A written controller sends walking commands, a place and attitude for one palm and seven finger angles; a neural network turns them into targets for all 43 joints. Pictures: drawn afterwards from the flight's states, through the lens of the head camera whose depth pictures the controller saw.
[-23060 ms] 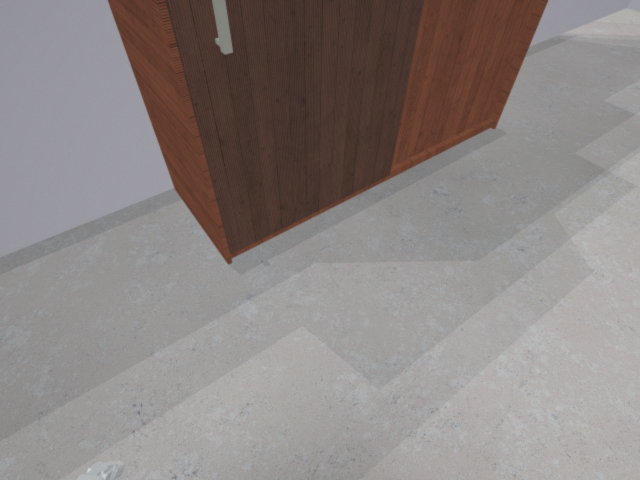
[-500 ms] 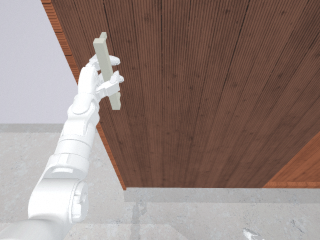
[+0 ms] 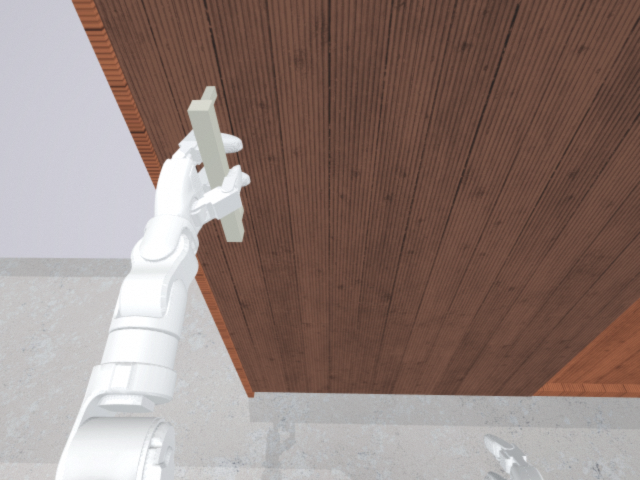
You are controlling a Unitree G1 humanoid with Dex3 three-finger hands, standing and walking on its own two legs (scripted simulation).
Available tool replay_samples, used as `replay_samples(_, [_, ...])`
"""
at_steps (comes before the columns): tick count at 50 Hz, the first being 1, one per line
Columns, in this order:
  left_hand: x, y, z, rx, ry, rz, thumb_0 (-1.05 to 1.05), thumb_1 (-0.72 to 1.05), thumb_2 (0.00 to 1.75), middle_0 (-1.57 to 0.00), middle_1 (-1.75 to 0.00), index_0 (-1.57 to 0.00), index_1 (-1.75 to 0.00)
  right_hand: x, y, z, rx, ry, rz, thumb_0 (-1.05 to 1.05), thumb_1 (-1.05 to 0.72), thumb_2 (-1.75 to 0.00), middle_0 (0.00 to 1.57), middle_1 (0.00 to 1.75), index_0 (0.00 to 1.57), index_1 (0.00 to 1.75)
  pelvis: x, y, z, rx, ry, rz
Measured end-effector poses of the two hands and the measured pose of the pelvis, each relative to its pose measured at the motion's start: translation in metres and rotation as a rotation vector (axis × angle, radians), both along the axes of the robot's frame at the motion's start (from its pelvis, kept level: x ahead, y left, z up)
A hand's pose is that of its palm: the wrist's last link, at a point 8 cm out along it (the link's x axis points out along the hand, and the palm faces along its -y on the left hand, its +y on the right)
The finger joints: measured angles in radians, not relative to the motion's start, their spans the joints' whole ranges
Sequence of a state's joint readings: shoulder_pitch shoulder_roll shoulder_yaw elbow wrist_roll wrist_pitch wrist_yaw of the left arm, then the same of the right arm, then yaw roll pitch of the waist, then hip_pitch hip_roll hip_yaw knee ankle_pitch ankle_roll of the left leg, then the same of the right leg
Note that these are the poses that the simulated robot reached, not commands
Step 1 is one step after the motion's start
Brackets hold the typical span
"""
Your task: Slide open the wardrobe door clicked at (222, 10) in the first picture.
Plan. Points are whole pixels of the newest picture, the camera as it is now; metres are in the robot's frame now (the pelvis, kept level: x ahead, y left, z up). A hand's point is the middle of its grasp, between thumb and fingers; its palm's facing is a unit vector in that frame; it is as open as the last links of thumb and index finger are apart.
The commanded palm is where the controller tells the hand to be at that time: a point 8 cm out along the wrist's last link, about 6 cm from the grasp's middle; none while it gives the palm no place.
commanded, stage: tug the door sideways, standing still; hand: left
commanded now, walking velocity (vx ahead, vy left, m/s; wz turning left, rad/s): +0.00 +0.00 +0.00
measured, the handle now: (223, 171) +0.46 +0.16 +0.16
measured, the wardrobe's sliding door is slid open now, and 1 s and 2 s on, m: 0.00 0.01 0.08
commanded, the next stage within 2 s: step sideways, sliding the door along in 0.80 s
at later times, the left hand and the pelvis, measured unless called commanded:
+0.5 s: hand (237, 191) +0.41 +0.13 +0.17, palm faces +0.11 -0.99 -0.03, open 5.8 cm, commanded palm +0.38 +0.12 +0.16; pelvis -0.03 +0.01 +0.00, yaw +4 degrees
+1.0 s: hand (239, 194) +0.41 +0.13 +0.16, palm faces +0.09 -0.99 -0.12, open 5.9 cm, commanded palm +0.39 +0.15 +0.16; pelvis -0.04 +0.00 -0.01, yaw +2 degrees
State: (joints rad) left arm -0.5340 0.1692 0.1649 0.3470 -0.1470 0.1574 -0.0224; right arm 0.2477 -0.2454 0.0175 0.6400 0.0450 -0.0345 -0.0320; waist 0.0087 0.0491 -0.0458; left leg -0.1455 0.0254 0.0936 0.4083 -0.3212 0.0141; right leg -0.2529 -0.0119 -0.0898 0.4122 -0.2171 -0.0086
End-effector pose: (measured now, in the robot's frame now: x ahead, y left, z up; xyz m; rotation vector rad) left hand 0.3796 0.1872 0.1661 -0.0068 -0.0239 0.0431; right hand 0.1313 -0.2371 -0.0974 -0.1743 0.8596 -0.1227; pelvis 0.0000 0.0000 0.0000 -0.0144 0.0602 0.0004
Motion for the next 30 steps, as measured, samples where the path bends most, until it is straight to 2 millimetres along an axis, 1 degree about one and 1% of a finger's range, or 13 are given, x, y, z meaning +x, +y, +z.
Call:
replay_samples(6, [0.001, -0.001, 0.002, 0.010, 0.032, 0.030, 0.01, 0.72, 0.83, -0.37, -1.40, -0.38, -1.40, 0.017, 0.010, -0.001, -0.009, 0.001, 0.061, 0.01, -0.91, -0.89, 0.20, 0.30, 0.20, 0.30, -0.004, 0.001, -0.001, 0.000, 0.005, 0.036])
replay_samples(11, [0.001, -0.003, 0.002, 0.013, 0.037, 0.050, 0.01, 0.72, 0.84, -0.36, -1.40, -0.37, -1.40, 0.016, 0.020, -0.003, 0.009, -0.006, 0.092, 0.01, -0.91, -0.89, 0.20, 0.30, 0.20, 0.30, -0.010, 0.001, -0.002, 0.003, 0.004, 0.049])
replay_samples(15, [0.000, -0.004, 0.002, 0.020, 0.035, 0.056, 0.01, 0.74, 0.83, -0.35, -1.40, -0.34, -1.40, 0.004, 0.026, -0.007, 0.022, 0.008, 0.103, 0.01, -0.91, -0.89, 0.20, 0.30, 0.20, 0.30, -0.016, 0.002, -0.002, 0.004, 0.001, 0.055])
replay_samples(19, [0.000, -0.005, 0.002, 0.026, 0.032, 0.059, 0.01, 0.75, 0.82, -0.34, -1.40, -0.32, -1.40, -0.013, 0.028, -0.013, 0.029, 0.042, 0.107, 0.01, -0.91, -0.89, 0.20, 0.30, 0.20, 0.30, -0.021, 0.003, -0.003, 0.005, 0.000, 0.060])
replay_samples(25, [-0.001, -0.006, 0.002, 0.039, 0.023, 0.065, 0.00, 0.76, 0.82, -0.33, -1.40, -0.28, -1.40, -0.041, 0.025, -0.022, 0.028, 0.102, 0.105, 0.01, -0.91, -0.89, 0.20, 0.30, 0.20, 0.30, -0.027, 0.006, -0.004, 0.006, 0.003, 0.067])
replay_samples(30, [-0.001, -0.006, 0.002, 0.045, 0.018, 0.059, 0.00, 0.77, 0.81, -0.34, -1.40, -0.27, -1.40, -0.057, 0.021, -0.026, 0.021, 0.132, 0.101, 0.01, -0.91, -0.89, 0.20, 0.30, 0.20, 0.30, -0.030, 0.007, -0.005, 0.007, 0.007, 0.069])
